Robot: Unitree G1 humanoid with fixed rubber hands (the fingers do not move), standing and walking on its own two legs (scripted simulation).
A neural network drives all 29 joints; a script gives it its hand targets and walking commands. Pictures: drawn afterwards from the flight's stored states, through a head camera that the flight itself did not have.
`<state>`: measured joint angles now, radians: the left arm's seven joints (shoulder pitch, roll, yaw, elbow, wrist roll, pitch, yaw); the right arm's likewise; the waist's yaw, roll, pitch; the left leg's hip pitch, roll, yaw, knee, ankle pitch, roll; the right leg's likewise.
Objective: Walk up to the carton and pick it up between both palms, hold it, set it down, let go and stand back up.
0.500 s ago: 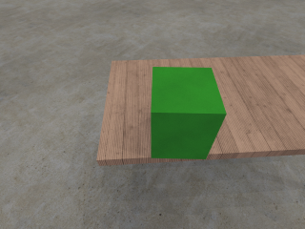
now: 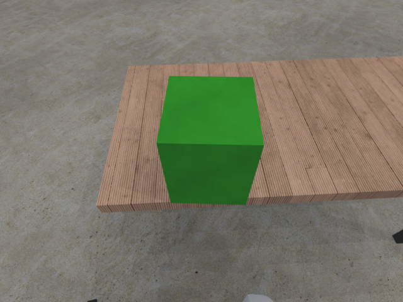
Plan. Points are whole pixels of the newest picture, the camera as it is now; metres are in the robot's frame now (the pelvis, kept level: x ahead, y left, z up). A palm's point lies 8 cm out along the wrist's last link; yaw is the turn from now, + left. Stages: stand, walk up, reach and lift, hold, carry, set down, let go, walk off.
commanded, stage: walk up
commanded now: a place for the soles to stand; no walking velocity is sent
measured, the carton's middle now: (209, 143) +0.47 -0.01 +0.00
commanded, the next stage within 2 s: none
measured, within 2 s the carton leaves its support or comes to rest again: neither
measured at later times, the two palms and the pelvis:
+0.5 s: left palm out of the picture +0.01 +0.23 -0.12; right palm out of the picture +0.02 -0.29 -0.13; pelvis -0.02 -0.02 +0.00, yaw +1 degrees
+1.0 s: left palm out of the picture +0.04 +0.26 -0.12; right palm out of the picture +0.03 -0.26 -0.13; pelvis +0.00 +0.00 +0.00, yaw -4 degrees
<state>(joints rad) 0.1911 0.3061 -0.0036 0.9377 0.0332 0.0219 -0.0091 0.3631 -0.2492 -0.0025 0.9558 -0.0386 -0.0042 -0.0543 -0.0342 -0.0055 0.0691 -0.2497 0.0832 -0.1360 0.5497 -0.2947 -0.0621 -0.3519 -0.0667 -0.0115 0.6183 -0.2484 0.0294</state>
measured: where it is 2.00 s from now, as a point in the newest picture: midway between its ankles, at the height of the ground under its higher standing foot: outside the picture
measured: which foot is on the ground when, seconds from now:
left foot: down 0.00-0.02, up 0.04-0.46, down 0.48-1.00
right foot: up 0.00-0.00, down 0.02-1.00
